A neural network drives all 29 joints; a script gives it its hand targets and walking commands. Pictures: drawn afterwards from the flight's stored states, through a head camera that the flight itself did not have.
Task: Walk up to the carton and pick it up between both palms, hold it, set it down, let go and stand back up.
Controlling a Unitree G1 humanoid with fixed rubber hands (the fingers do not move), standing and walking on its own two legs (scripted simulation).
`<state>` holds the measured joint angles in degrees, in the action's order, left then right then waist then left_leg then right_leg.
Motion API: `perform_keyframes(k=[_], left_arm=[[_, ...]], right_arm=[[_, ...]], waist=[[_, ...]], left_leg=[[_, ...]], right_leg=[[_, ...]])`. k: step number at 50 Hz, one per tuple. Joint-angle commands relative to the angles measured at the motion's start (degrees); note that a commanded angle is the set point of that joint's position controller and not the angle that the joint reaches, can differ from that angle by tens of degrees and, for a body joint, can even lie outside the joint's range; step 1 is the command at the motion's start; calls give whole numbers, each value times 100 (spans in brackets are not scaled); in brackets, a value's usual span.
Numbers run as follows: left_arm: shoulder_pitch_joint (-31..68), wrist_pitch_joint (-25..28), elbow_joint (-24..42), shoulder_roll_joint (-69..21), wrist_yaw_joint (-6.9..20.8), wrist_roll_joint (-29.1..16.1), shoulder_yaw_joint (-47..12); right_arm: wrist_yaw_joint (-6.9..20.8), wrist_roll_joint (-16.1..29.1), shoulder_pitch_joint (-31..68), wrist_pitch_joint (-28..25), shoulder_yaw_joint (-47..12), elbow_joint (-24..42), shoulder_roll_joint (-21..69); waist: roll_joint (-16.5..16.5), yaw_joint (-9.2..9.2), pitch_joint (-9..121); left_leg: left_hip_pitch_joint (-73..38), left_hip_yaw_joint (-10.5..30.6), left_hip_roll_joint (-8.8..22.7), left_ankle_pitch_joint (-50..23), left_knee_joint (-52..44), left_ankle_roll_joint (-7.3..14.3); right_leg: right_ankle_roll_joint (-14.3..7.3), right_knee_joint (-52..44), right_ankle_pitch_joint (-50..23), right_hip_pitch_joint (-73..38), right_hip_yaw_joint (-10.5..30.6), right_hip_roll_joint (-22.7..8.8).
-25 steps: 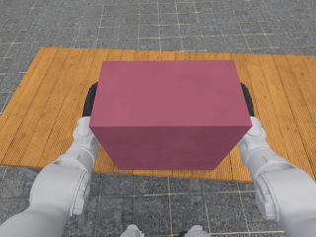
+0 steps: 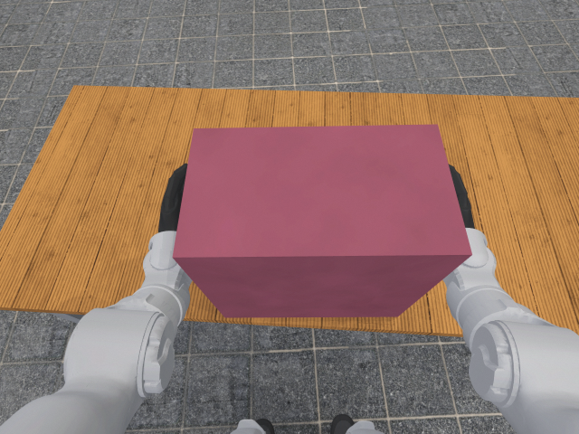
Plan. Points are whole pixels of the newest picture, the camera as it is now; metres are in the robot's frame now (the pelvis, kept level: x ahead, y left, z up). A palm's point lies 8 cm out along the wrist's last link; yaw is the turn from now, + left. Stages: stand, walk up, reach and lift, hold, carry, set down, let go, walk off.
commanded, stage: reach and lift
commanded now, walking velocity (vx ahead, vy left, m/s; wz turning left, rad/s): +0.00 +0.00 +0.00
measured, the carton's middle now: (312, 238) +0.40 -0.02 -0.04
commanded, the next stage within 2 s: none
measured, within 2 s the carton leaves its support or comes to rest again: leaves its support in 1.62 s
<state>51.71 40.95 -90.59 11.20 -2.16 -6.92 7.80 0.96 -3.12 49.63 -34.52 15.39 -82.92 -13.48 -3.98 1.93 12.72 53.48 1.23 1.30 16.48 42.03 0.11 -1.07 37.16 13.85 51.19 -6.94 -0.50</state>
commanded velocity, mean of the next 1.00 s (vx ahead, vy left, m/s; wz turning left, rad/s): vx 0.00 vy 0.00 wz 0.00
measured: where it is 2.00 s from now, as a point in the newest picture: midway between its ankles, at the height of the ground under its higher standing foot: outside the picture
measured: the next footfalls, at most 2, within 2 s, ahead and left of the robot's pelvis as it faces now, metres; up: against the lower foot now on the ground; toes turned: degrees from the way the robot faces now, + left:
none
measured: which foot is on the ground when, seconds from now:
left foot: down 0.00-1.00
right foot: down 0.00-1.00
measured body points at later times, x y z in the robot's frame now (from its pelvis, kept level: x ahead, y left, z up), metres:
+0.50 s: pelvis +0.01 +0.00 +0.00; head +0.14 +0.00 +0.43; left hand +0.44 +0.18 +0.00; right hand +0.43 -0.22 +0.00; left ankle +0.01 +0.11 -0.70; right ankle +0.02 -0.11 -0.70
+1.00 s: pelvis +0.01 -0.01 +0.01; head +0.14 -0.01 +0.44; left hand +0.42 +0.18 +0.00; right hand +0.41 -0.22 +0.01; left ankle +0.01 +0.11 -0.70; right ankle +0.02 -0.11 -0.70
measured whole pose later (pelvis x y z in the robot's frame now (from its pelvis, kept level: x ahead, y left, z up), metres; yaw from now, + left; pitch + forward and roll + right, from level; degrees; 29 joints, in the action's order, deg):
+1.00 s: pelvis +0.01 -0.01 +0.01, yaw +0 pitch +28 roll -3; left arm 44.5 46.9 -84.6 9.6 -2.8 -3.3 9.5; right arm -2.6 -5.9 43.5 -46.0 15.2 -83.1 -12.3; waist -3.1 0.8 12.6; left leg 49.1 1.3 2.3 14.3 35.7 -0.6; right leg -1.4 28.9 10.6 46.1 -7.0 0.9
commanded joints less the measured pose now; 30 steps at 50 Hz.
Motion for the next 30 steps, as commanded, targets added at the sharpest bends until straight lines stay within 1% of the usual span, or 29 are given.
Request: perform_keyframes(k=[1,5,10,23,25,27,28,30], left_arm=[[1912,148,538,-3006,798,937,-1017],[1724,174,560,-3014,764,920,-1049],[1577,171,550,-2993,740,919,-1075],[1557,118,523,-2891,679,786,-1158],[1609,134,544,-2920,668,721,-1191],[1673,194,627,-3010,669,679,-1222],[1454,132,541,-3020,729,991,-1032],[1337,79,628,-3046,780,1150,-913]], right_arm=[[708,-762,1743,-323,-1072,-64,3440],[703,-730,1642,-410,-1137,-195,3406],[707,-687,1551,-458,-1172,-344,3356],[680,-579,1581,-437,-1197,-490,3337],[652,-573,1652,-465,-1233,-420,3378],[616,-591,1749,-563,-1287,-261,3445],[585,-717,1364,-477,-1187,-405,3546],[559,-791,1340,-453,-1154,-243,3528]], waist=[[-51,86,3081],[-46,75,2981],[3,59,2822],[18,11,2845],[49,16,2931],[78,23,3104],[58,103,2740],[34,75,2658]], left_leg=[[-2036,-62,-124,-2549,-130,-362],[-2060,-25,-102,-2799,-115,-372],[-2059,-10,-92,-2804,-131,-353],[-1873,-38,-118,-2440,-156,-297],[-1788,-57,-129,-2407,-156,-288],[-1736,-90,-135,-2502,-160,-299],[-1937,-83,-133,-2283,-318,-319],[-2165,-95,-119,-2312,-408,-314]], right_leg=[[161,-256,-2427,-1962,178,108],[167,-243,-2677,-2003,158,132],[163,-279,-2614,-1924,158,149],[145,-342,-2247,-1800,194,148],[161,-339,-2300,-1873,207,154],[186,-326,-2535,-2044,216,168],[188,-444,-2332,-2040,196,147],[150,-580,-2198,-2025,169,156]])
